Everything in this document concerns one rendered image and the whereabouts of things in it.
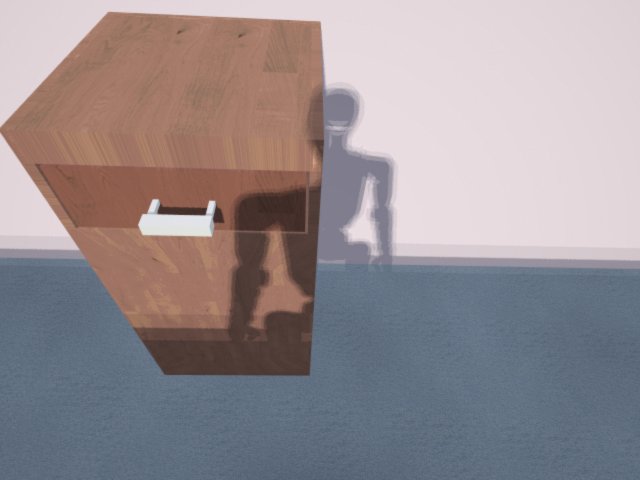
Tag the cabinet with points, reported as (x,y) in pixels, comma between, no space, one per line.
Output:
(181,91)

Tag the drawer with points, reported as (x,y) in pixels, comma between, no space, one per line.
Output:
(117,196)

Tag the handle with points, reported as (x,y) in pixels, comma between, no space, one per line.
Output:
(177,225)

